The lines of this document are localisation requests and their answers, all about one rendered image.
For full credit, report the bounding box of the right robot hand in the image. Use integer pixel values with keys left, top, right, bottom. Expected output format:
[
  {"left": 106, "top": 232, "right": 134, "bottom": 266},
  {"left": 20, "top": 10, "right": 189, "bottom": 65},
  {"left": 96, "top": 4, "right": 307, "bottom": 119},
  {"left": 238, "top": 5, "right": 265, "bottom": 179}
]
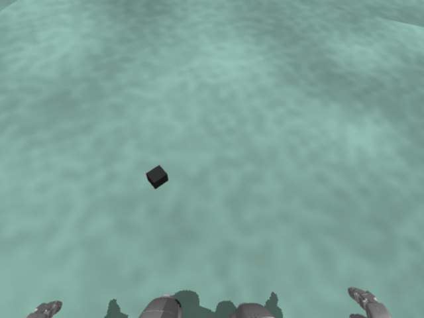
[{"left": 348, "top": 288, "right": 393, "bottom": 318}]

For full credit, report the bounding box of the left robot hand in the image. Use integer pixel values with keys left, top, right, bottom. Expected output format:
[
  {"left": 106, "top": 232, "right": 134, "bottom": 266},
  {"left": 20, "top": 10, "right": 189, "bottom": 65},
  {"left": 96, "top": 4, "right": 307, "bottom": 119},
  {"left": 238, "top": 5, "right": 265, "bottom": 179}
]
[{"left": 26, "top": 301, "right": 62, "bottom": 318}]

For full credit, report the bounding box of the small box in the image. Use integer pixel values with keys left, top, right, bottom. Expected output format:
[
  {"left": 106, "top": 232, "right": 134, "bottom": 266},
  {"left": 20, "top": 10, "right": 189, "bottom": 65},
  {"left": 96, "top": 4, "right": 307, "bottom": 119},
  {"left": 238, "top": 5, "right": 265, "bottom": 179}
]
[{"left": 146, "top": 165, "right": 168, "bottom": 189}]

